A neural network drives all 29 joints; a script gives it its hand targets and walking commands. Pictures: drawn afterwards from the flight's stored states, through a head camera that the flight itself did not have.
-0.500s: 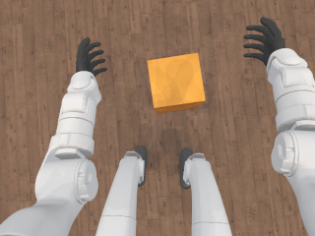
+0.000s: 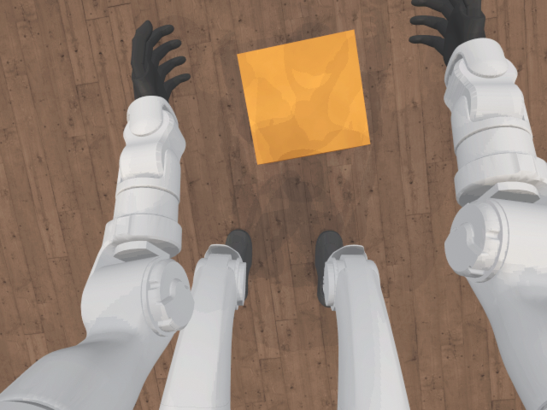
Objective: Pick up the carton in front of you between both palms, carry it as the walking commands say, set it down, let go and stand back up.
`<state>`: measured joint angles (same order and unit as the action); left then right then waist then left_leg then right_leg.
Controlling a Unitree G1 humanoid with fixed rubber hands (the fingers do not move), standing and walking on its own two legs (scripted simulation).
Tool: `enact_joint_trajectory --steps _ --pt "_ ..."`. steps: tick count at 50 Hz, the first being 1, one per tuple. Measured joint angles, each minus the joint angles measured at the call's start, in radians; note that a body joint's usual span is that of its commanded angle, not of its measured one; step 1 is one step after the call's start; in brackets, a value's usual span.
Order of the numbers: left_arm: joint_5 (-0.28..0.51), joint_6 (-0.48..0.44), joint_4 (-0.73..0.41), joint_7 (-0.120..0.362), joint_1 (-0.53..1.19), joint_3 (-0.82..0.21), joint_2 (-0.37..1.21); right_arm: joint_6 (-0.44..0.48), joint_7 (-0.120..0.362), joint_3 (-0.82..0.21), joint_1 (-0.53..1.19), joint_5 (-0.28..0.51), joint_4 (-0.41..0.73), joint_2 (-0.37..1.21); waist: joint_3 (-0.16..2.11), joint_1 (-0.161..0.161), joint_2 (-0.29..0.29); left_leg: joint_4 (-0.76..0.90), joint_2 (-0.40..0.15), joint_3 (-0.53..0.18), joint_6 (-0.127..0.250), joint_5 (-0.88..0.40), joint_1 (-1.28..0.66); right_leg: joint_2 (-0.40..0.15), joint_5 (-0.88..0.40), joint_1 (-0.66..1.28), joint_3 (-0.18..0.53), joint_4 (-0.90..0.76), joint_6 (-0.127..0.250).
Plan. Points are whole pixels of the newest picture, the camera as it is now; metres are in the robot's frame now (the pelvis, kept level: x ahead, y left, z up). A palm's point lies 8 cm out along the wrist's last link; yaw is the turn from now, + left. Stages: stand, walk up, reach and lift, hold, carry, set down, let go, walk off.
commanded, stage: reach and lift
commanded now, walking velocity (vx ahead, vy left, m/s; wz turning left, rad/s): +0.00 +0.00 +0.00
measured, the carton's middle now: (302, 109) +0.50 -0.04 -0.47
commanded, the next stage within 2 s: none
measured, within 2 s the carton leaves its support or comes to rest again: leaves its support in 1.42 s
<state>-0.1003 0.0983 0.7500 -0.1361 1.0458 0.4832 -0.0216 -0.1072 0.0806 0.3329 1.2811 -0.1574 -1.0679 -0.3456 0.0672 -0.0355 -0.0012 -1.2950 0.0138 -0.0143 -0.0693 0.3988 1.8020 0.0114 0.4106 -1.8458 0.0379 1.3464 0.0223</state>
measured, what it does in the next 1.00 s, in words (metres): lowers itself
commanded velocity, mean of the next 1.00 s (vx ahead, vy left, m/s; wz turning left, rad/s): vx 0.00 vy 0.00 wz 0.00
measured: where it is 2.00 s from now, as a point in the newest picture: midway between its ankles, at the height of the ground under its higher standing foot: (281, 281)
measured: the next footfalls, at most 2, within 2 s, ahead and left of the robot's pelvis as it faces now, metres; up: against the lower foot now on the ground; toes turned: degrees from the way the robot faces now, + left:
none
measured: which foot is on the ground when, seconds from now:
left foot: down 0.00-1.00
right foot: down 0.00-1.00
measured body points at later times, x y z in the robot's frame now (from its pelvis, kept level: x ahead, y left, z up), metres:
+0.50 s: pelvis -0.06 +0.02 -0.20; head +0.32 -0.03 +0.04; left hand +0.49 +0.15 -0.37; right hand +0.52 -0.22 -0.38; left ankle +0.07 +0.15 -0.56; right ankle +0.06 -0.10 -0.56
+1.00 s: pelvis -0.05 +0.01 -0.22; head +0.33 -0.04 +0.01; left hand +0.50 +0.14 -0.40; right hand +0.53 -0.21 -0.41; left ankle +0.07 +0.15 -0.56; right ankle +0.06 -0.10 -0.56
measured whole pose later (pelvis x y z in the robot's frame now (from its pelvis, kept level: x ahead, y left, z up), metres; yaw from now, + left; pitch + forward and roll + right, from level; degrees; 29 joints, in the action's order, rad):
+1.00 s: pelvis -0.05 +0.01 -0.22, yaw +1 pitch +36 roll +5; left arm 0.18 0.07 1.08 -0.20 1.47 0.25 -0.17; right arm -0.08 0.02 -0.07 1.65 0.18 -1.30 -0.54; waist -0.41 -0.03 0.06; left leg -2.15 0.07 0.00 -0.08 0.58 2.22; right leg 0.00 0.58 -2.27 0.07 2.21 0.01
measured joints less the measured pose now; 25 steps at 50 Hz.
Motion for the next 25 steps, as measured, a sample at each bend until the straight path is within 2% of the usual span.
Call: enact_joint_trajectory --steps 7,14,18,25 --pt "0.113 0.002 0.027 -0.048 0.072 -0.112 -0.046 0.017 -0.026 -0.119 0.029 0.146 0.001 -0.093 -0.076 0.002 0.017 -0.289 0.016 0.014 0.018 0.088 0.198 -0.002 0.075 -0.197 0.019 0.281 -0.021" --pt "0.231 0.042 0.05 -0.096 0.179 -0.208 -0.097 -0.005 -0.035 -0.257 0.152 0.277 -0.038 -0.195 -0.218 -0.006 0.034 -0.543 0.027 0.031 0.023 0.122 0.326 -0.001 0.108 -0.326 0.039 0.537 -0.034" --pt "0.26 0.059 0.098 -0.105 0.257 -0.228 -0.114 -0.018 -0.035 -0.302 0.236 0.303 -0.099 -0.22 -0.298 -0.009 0.041 -0.638 0.035 0.031 0.016 0.121 0.365 -0.004 0.11 -0.366 0.04 0.635 -0.033" --pt "0.259 0.041 0.227 -0.091 0.379 -0.218 -0.136 -0.005 -0.032 -0.337 0.348 0.308 -0.208 -0.229 -0.42 -0.007 0.05 -0.744 0.047 0.022 -0.003 0.118 0.404 -0.008 0.11 -0.407 0.031 0.748 -0.019"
